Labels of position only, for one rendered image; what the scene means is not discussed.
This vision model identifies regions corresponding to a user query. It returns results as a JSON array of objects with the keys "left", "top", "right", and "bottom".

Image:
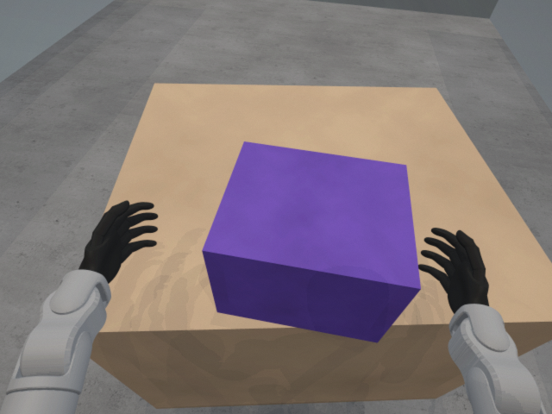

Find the left robot forearm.
[{"left": 0, "top": 269, "right": 111, "bottom": 414}]

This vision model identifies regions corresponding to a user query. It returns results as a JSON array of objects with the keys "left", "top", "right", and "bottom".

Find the robot right hand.
[{"left": 418, "top": 228, "right": 489, "bottom": 314}]

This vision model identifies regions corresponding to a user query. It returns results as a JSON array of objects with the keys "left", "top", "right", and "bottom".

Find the robot left hand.
[{"left": 79, "top": 200, "right": 158, "bottom": 284}]

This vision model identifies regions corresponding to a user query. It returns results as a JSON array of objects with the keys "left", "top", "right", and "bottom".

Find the carton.
[{"left": 202, "top": 141, "right": 421, "bottom": 343}]

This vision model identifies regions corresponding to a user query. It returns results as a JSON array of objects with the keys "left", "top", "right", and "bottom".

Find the right robot forearm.
[{"left": 448, "top": 304, "right": 547, "bottom": 414}]

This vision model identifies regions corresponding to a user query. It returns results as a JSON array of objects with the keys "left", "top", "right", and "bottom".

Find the pedestal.
[{"left": 90, "top": 83, "right": 552, "bottom": 409}]

